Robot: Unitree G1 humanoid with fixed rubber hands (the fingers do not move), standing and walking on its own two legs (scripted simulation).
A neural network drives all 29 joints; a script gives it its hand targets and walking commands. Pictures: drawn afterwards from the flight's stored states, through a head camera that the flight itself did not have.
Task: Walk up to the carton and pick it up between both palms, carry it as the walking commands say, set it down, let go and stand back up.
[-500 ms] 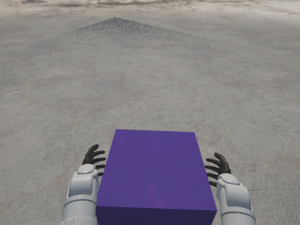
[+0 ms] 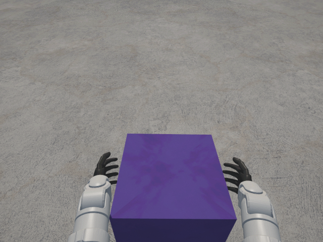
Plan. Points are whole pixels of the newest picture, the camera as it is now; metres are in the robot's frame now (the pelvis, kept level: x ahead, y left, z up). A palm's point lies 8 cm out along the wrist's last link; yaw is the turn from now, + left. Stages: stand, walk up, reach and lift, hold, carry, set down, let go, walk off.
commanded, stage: set down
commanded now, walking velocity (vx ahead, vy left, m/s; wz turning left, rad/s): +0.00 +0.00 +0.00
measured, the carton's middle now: (169, 183) +0.33 +0.01 -0.10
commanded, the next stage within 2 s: none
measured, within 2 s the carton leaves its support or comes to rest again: neither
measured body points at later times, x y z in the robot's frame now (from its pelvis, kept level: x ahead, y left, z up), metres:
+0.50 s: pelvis -0.04 +0.00 -0.06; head +0.09 +0.00 +0.37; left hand +0.31 +0.19 -0.12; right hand +0.32 -0.18 -0.12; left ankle +0.00 +0.11 -0.74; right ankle +0.02 -0.11 -0.74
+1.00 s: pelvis -0.06 -0.01 -0.14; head +0.12 +0.01 +0.27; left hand +0.34 +0.20 -0.20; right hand +0.36 -0.18 -0.20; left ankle +0.00 +0.11 -0.74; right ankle +0.02 -0.11 -0.74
